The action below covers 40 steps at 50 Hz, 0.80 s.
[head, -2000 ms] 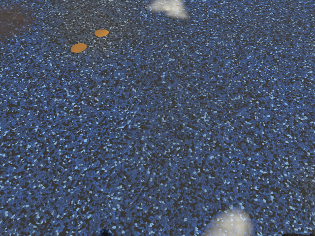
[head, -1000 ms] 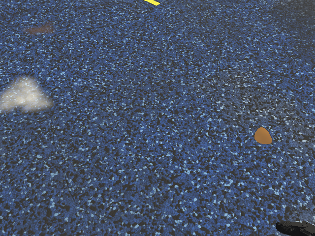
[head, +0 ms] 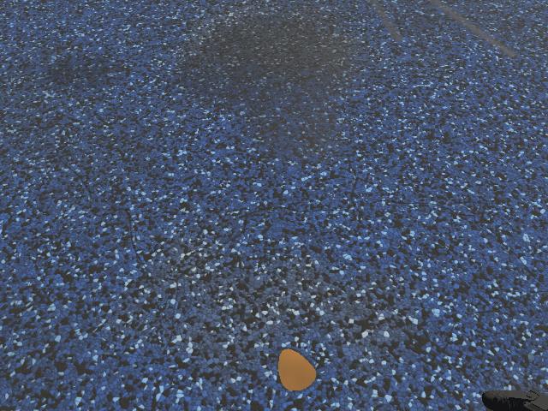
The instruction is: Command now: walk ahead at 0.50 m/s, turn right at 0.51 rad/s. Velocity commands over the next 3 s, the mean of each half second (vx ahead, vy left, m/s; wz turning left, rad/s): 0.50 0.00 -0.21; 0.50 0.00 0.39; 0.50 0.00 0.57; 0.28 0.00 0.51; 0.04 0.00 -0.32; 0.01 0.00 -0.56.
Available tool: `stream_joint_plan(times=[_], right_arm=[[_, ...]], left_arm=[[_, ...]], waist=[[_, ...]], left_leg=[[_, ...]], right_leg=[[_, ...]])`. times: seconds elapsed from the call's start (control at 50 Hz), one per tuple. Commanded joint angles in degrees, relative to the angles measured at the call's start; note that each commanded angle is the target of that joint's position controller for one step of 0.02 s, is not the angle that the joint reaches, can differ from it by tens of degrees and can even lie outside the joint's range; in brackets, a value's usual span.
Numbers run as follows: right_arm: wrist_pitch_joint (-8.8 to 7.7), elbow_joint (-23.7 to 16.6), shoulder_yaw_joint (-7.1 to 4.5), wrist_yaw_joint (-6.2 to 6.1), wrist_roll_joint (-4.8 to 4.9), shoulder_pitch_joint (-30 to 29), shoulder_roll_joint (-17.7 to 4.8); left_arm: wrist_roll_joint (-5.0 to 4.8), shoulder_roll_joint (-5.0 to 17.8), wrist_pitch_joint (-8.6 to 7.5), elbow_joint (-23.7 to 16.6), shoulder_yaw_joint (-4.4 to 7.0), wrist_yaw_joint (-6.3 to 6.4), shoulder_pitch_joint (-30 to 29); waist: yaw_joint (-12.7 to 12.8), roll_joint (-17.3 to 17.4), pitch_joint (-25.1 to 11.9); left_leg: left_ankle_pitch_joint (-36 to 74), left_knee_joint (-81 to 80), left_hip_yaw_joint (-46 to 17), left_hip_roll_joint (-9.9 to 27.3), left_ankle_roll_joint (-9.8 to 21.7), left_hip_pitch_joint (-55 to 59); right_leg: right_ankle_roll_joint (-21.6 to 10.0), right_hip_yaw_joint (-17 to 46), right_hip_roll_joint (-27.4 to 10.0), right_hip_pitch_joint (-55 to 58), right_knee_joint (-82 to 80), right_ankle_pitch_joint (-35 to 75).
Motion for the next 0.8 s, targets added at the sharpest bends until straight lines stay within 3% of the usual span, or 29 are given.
stream_joint_plan(times=[0.02, 0.04, 0.06, 0.1, 0.18, 0.24, 0.3, 0.34, 0.38, 0.4, 0.42, 0.44, 0.46, 0.48, 0.5, 0.52, 0.54, 0.56, 0.62, 0.72, 0.8], right_arm=[[0.52, -0.8, -2.49, -0.31, -0.14, 10.5, -7.3], [0.69, -0.1, -2.13, -0.3, -0.41, 9.3, -6.2], [0.54, 0.3, -1.8, -0.41, -0.75, 8.7, -5.5], [0.1, 1.4, -1.73, -0.38, -0.21, 9.0, -5.0], [0.08, 3.5, -2.54, -0.57, 0.66, 10.4, -8.2], [0.8, 4.8, -2.66, -0.74, 1.22, 11.7, -9.6], [1.51, 6.6, -2.79, -0.69, 1.81, 15.1, -10.8], [2.12, 7.6, -2.96, -0.75, 2.19, 16.0, -11.5], [2.77, 8.1, -3.14, -1.0, 2.49, 15.2, -12.4], [2.97, 8.2, -2.88, -1.16, 2.58, 14.9, -11.9], [2.9, 7.9, -2.03, -1.35, 1.91, 15.2, -9.9], [2.16, 5.7, -0.03, -1.07, 0.37, 18.4, -4.5], [1.16, 6.0, 0.52, -1.0, 1.07, 19.5, -3.6], [0.69, 5.4, -1.15, -0.72, 2.7, 15.6, -9.1], [0.63, 4.4, -1.29, -0.59, 3.26, 12.1, -9.3], [0.97, 4.4, -1.33, -0.75, 2.54, 10.7, -8.6], [1.72, 4.9, -1.7, -0.92, 1.93, 11.3, -8.2], [2.58, 5.5, -1.64, -0.92, 1.99, 13.0, -7.2], [4.16, 5.6, -1.59, -1.21, 2.09, 12.6, -5.0], [3.82, 3.5, -1.33, -0.3, 1.57, 5.9, -3.6], [3.68, 0.1, -0.38, 1.1, 1.4, -2.1, -2.0]], left_arm=[[0.43, 7.5, -0.88, -5.6, 1.35, 0.24, -3.1], [0.94, 6.5, -1.07, -6.2, 1.34, 0.06, -5.1], [0.64, 5.4, -1.09, -6.3, 1.23, -0.29, -4.9], [0.4, 3.4, -0.93, -5.9, 0.8, -0.63, -4.6], [1.45, 1.3, -1.44, -7.3, -0.45, -1.16, -10.1], [1.21, 0.4, -2.31, -8.0, -1.16, -2.06, -15.4], [0.7, 1.0, -2.64, -9.2, -1.14, -2.71, -20.0], [0.55, 1.9, -2.75, -10.0, -0.86, -3.04, -21.4], [0.87, 3.5, -2.86, -9.3, -0.05, -3.1, -18.3], [1.29, 5.2, -2.78, -7.3, 1.05, -2.84, -12.3], [1.5, 8.1, -2.55, -4.8, 2.51, -2.27, -3.4], [2.8, 14.1, -2.15, -4.2, 3.73, -1.43, 4.3], [1.95, 12.9, -2.03, -3.8, 3.31, -1.53, 5.5], [1.71, 9.2, -2.36, -3.7, 2.06, -1.72, 2.8], [1.61, 7.2, -2.61, -3.7, 1.33, -1.77, -0.6], [1.81, 5.3, -2.98, -3.5, 0.74, -2.01, -4.0], [2.06, 3.6, -3.55, -3.4, 0.33, -2.18, -6.7], [2.33, 3.2, -4.08, -3.1, 0.36, -2.24, -8.2], [2.88, 3.6, -5.49, -1.2, 0.88, -1.92, -8.7], [2.85, 5.1, -5.44, 1.4, 1.27, -0.79, -7.3], [2.16, 6.8, -4.5, 4.0, 1.79, -0.19, -3.3]], waist=[[-6.8, 5.8, -4.0], [-6.0, 5.4, -1.2], [-4.7, 7.0, -0.4], [-3.8, 8.1, -0.3], [-4.4, 5.8, 0.5], [-6.3, 5.8, 1.3], [-7.8, 6.3, 2.1], [-7.3, 6.9, 2.8], [-4.2, 7.2, 1.2], [-0.9, 6.3, -2.5], [3.1, 4.8, -8.4], [3.9, -6.9, -17.4], [3.5, -13.9, -22.3], [3.9, -8.2, -14.2], [2.5, -6.4, -8.3], [0.6, -3.8, -4.3], [-1.4, -4.7, -2.3], [-2.9, -5.6, -1.6], [-4.1, -3.1, 0.3], [-2.3, -1.4, 2.5], [1.0, 0.2, 5.3]], left_leg=[[-15.1, -16.4, -29.1, 20.4, 9.2, 28.4], [-8.8, -17.5, -24.3, 18.3, 9.5, 23.7], [-4.9, -18.7, -20.5, 16.7, 9.3, 20.4], [-0.1, -20.7, -15.8, 15.3, 10.3, 18.4], [8.5, -23.3, -10.2, 15.9, 12.0, 19.1], [10.6, -23.5, -4.9, 14.1, 10.6, 18.2], [10.4, -22.8, -4.0, 15.1, 9.7, 19.9], [11.8, -21.5, -4.4, 16.9, 9.0, 22.5], [20.9, -16.7, -3.1, 17.1, 7.6, 23.8], [29.0, -9.1, -0.6, 15.0, 6.3, 22.6], [27.8, 2.5, 2.0, 12.1, 4.2, 16.8], [6.1, 25.1, 4.3, 5.7, 0.4, -3.4], [-23.4, 37.5, -2.6, 0.6, -0.4, -14.4], [-21.4, 42.1, -6.1, 3.8, 0.3, -19.8], [-16.3, 40.7, -5.0, 6.3, 0.9, -20.3], [-11.9, 37.6, -4.4, 8.1, 0.7, -18.4], [-8.5, 35.0, -5.0, 9.6, 0.3, -15.5], [-6.1, 34.2, -5.4, 10.1, -0.2, -12.2], [-0.6, 31.8, -6.5, 9.6, -1.5, -12.7], [13.4, 16.7, -5.5, 8.1, -1.7, -14.7], [15.4, 7.6, -1.5, 7.6, -0.1, -15.8]], right_leg=[[1.2, -1.6, -5.9, -28.9, 16.5, 6.2], [1.3, -1.7, -7.1, -27.8, 13.7, 8.7], [1.1, -1.9, -8.3, -25.2, 11.8, 10.1], [1.2, -3.4, -8.7, -23.3, 7.8, 10.5], [2.0, -5.8, -10.1, -24.6, -4.9, 17.8], [2.1, -8.5, -9.5, -20.5, -15.6, 25.8], [1.7, -10.1, -8.1, -17.4, -21.7, 27.8], [0.3, -10.2, -7.6, -16.5, -24.4, 25.4], [-1.6, -11.7, -5.9, -9.9, -27.9, 23.6], [-3.1, -13.1, -4.3, -0.6, -29.9, 24.3], [-4.9, -11.0, -6.1, 13.0, -29.0, 24.8], [-12.0, 10.9, -21.9, 34.6, -29.0, 21.9], [-16.7, 29.8, -28.3, 37.9, -38.1, 13.0], [-14.2, 24.2, -26.6, 31.4, -39.6, 8.9], [-12.2, 15.8, -24.3, 24.2, -40.7, 10.4], [-11.1, 10.2, -21.8, 17.2, -42.9, 13.6], [-10.0, 5.8, -19.8, 12.4, -44.9, 17.3], [-9.6, 2.7, -18.9, 8.9, -46.9, 19.7], [-9.7, -4.6, -18.5, 5.9, -49.8, 28.0], [-7.8, -14.1, -17.0, 8.7, -50.8, 33.7], [-7.1, -17.9, -18.8, 14.2, -50.5, 35.5]])
Next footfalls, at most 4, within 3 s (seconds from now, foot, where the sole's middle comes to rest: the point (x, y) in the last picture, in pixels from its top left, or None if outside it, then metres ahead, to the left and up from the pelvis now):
0.42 right None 0.36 -0.17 -0.76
0.96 left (274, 340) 0.66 0.06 -0.76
1.44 right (321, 241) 0.98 -0.06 -0.76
1.90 left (213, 227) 1.01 0.27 -0.76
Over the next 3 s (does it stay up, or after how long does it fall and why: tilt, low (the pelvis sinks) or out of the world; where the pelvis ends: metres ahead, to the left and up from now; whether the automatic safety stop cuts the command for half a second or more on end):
stays up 1.02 0.13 0.02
